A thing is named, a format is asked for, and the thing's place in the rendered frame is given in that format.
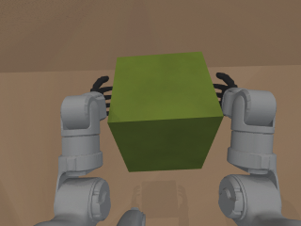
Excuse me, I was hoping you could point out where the robot right upper arm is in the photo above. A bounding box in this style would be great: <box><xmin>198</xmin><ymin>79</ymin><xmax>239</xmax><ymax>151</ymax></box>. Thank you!
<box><xmin>218</xmin><ymin>174</ymin><xmax>301</xmax><ymax>226</ymax></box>

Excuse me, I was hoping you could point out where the right robot hand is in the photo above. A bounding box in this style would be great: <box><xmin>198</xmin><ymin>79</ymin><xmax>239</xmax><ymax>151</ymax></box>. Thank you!
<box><xmin>213</xmin><ymin>73</ymin><xmax>238</xmax><ymax>117</ymax></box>

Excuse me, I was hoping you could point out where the right robot forearm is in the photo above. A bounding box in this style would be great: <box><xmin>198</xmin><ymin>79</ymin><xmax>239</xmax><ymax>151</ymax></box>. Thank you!
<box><xmin>221</xmin><ymin>88</ymin><xmax>282</xmax><ymax>209</ymax></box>

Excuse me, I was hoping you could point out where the left robot forearm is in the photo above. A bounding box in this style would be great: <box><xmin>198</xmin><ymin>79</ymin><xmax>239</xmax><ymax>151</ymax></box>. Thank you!
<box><xmin>54</xmin><ymin>91</ymin><xmax>107</xmax><ymax>213</ymax></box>

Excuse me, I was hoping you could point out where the left robot hand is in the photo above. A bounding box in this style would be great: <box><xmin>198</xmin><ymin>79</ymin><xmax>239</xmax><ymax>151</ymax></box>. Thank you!
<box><xmin>90</xmin><ymin>75</ymin><xmax>113</xmax><ymax>116</ymax></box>

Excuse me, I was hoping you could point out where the robot left upper arm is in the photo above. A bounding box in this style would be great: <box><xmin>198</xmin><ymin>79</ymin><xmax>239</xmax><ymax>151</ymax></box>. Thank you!
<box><xmin>34</xmin><ymin>177</ymin><xmax>111</xmax><ymax>226</ymax></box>

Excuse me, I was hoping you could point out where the robot left thigh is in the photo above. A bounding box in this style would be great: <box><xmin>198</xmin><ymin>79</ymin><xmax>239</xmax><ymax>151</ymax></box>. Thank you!
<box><xmin>117</xmin><ymin>210</ymin><xmax>146</xmax><ymax>226</ymax></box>

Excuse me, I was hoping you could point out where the carton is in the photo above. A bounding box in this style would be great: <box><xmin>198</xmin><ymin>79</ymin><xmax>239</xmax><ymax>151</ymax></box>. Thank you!
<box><xmin>107</xmin><ymin>51</ymin><xmax>224</xmax><ymax>172</ymax></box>

